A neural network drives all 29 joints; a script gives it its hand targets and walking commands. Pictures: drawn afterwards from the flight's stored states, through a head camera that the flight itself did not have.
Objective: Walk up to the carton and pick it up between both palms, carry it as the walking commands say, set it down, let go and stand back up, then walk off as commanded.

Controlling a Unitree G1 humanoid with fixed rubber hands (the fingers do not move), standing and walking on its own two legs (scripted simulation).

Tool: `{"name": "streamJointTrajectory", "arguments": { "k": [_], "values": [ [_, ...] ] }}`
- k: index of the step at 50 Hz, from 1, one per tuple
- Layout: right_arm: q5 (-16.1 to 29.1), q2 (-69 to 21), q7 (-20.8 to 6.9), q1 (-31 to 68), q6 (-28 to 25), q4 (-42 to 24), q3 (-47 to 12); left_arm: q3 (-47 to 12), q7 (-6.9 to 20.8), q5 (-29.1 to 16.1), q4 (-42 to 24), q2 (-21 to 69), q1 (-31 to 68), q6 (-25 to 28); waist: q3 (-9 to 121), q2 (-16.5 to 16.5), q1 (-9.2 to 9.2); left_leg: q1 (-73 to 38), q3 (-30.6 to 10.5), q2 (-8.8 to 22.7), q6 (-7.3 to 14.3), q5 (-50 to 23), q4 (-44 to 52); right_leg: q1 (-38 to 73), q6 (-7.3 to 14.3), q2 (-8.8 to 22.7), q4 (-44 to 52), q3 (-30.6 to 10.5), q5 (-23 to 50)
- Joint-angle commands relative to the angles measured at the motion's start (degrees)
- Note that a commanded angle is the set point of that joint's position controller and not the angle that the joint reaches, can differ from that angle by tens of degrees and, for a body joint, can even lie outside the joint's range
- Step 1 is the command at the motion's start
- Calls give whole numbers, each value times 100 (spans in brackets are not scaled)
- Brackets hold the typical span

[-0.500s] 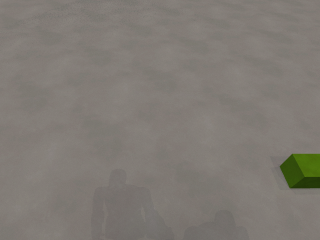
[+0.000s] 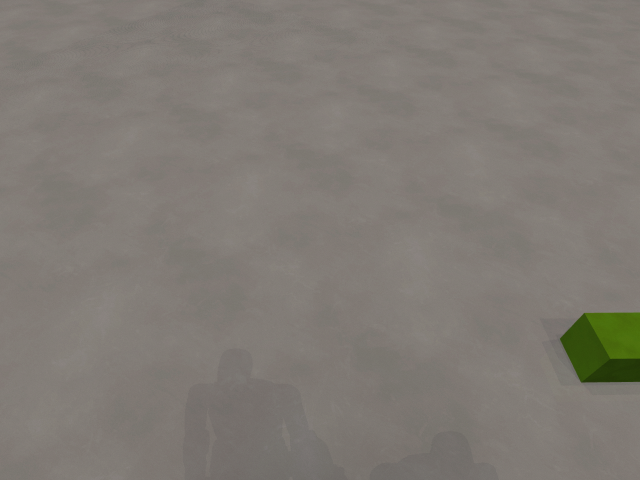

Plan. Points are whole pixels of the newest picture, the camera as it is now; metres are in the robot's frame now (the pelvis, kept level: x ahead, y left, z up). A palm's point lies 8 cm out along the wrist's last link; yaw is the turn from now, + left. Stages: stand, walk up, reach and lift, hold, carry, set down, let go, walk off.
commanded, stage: stand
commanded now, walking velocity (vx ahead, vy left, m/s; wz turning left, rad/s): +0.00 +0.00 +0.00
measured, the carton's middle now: (626, 347) +0.65 -1.04 -0.69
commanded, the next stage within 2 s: walk up in 0.62 s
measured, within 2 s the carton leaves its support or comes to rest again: neither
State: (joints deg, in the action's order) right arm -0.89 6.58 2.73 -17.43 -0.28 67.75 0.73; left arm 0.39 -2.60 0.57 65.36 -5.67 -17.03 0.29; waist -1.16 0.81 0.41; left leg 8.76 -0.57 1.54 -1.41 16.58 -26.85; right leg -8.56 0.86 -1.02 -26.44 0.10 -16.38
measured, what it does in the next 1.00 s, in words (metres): lifts its right foot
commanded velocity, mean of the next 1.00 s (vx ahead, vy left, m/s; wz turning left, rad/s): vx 0.00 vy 0.00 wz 0.00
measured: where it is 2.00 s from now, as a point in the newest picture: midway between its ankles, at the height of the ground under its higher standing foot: outside the picture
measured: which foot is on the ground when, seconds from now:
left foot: down 0.00-1.00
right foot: down 0.00-0.82, up 0.84-1.00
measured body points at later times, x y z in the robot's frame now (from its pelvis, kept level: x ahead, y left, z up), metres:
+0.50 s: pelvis -0.01 +0.00 +0.00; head -0.01 -0.01 +0.45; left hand -0.02 +0.20 -0.16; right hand -0.06 -0.19 -0.17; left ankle -0.02 +0.13 -0.74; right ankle -0.02 -0.11 -0.74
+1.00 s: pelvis -0.01 -0.02 -0.01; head -0.01 -0.04 +0.44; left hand +0.02 +0.24 -0.15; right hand -0.04 -0.26 -0.17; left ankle -0.02 +0.14 -0.74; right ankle +0.00 -0.13 -0.68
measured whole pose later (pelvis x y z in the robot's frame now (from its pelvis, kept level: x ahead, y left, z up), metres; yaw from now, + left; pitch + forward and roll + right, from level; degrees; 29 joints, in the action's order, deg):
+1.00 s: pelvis -0.01 -0.02 -0.01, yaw -11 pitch -3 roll +3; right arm -4.3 9.6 5.5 -16.6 -2.8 60.7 3.1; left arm 5.0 2.5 3.8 60.4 -12.4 -19.1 -3.3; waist -2.9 -0.6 0.5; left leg 6.5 10.8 4.9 -2.9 19.5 -29.5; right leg -29.5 -2.3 3.8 -62.4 0.2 -24.7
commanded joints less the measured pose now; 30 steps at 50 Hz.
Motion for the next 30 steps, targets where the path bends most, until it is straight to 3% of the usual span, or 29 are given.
{"name": "streamJointTrajectory", "arguments": {
  "k": [1,2,3,4,5,8,10,11,15,16,17,18,20,21,23,26,29,30],
  "values": [
    [10,464,15,-620,-12,-11,52,55,-67,29,-26,-442,-545,-7,-335,-14,-30,322,-265,382,181,-1218,487,87,182,542,475,-497,1389],
    [44,378,7,-561,3,18,29,69,-27,-10,-52,-491,-483,21,-486,-31,61,219,-336,333,167,-1200,485,-205,180,490,505,-516,1234],
    [-15,274,8,-537,8,-4,-3,80,-20,-8,-82,-520,-450,24,-523,103,-4,396,-295,332,187,-1042,494,-32,189,496,562,-544,1064],
    [27,365,-10,-499,11,-1,14,16,-28,-51,-35,-355,-590,26,-555,-119,-12,221,-315,314,186,-994,566,-262,185,481,577,-522,905],
    [-15,371,29,-575,-1,26,-4,75,7,-24,-34,-511,-543,11,-671,54,-63,373,-309,312,204,-974,510,-172,168,473,538,-585,972],
    [17,356,-15,-537,-10,-35,-15,22,33,-18,-96,-377,-357,8,-567,-102,14,354,-332,355,190,-936,561,-319,131,473,600,-502,877],
    [2,422,7,-503,-21,-46,45,17,-19,-15,-116,-483,-407,24,-381,75,36,168,-354,336,235,-903,546,-252,192,510,536,-547,856],
    [-7,579,11,-528,-21,-76,87,20,-48,6,-67,-444,-529,19,-242,-54,8,112,-311,346,165,-1123,536,-137,144,456,475,-421,981],
    [36,65,-24,-766,13,-19,-53,65,-19,-37,-97,-480,-388,-10,-678,-104,67,382,-273,286,169,-830,540,-436,118,489,644,-594,549],
    [12,227,14,-790,39,34,-38,136,-23,13,-161,-672,-392,1,-559,79,44,386,-221,264,141,-735,575,-361,140,526,617,-603,537],
    [3,231,33,-636,4,-45,-38,90,21,-33,-196,-553,-267,9,-518,-110,78,197,-314,375,190,-798,509,-484,134,468,614,-562,640],
    [-4,413,19,-588,6,-50,33,40,33,-21,-118,-408,-391,26,-457,19,9,243,-310,315,209,-871,515,-345,156,422,578,-504,764],
    [28,276,1,-576,5,-83,-21,80,38,21,-115,-473,-427,51,-645,-65,-40,517,-341,311,167,-716,595,-232,168,493,568,-535,820],
    [-12,306,8,-602,-20,-47,-8,69,14,15,-117,-396,-437,41,-600,100,-37,414,-314,325,180,-642,584,-295,153,495,672,-569,759],
    [60,251,-34,-662,-21,-79,2,29,4,-26,-84,-352,-509,7,-475,-223,53,229,-381,349,240,-858,628,-340,134,519,604,-582,753],
    [2,352,6,-638,4,-6,33,56,-22,17,-68,-332,-493,8,-494,-196,-48,420,-336,326,183,-822,557,-230,176,480,635,-530,821],
    [43,359,-20,-861,-6,-1,39,47,38,-29,-104,-429,-418,18,-483,45,48,254,-275,317,139,-765,634,-401,146,488,661,-587,608],
    [41,271,-33,-693,-21,-32,3,18,47,-49,-57,-260,-573,17,-553,-33,-45,386,-260,299,168,-633,523,-341,182,472,651,-578,667]
  ]
}}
